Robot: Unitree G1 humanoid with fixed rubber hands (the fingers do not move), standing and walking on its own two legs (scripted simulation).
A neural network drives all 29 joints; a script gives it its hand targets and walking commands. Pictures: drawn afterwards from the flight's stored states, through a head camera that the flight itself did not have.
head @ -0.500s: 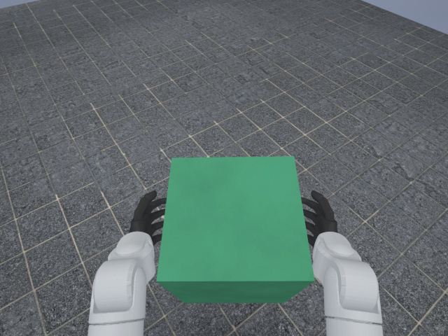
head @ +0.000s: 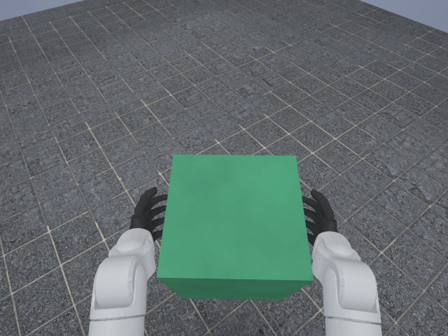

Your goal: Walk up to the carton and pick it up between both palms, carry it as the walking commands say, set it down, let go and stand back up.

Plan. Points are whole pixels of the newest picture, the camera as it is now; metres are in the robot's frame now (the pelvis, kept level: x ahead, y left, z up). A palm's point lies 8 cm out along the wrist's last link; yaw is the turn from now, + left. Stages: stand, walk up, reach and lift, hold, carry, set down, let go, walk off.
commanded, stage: carry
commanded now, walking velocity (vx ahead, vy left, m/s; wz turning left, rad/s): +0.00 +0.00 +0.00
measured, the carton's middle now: (233, 234) +0.31 +0.00 -0.02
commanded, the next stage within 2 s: none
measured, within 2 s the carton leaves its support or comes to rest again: neither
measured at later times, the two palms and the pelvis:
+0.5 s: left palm (163, 174) +0.40 +0.13 +0.05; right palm (314, 174) +0.41 -0.17 +0.04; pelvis +0.13 -0.02 +0.01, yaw +2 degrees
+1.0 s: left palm (181, 133) +0.53 +0.11 +0.03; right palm (312, 133) +0.53 -0.19 +0.03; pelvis +0.25 -0.03 +0.00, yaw +1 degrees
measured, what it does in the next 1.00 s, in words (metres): walks ahead: right foot, then left foot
